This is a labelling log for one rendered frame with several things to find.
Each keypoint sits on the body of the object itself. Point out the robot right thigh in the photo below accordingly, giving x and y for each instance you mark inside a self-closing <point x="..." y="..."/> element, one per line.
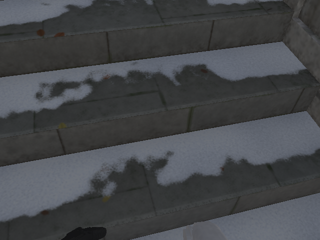
<point x="204" y="230"/>

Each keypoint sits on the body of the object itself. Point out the robot left hand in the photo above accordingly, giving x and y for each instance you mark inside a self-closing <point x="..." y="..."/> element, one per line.
<point x="89" y="233"/>

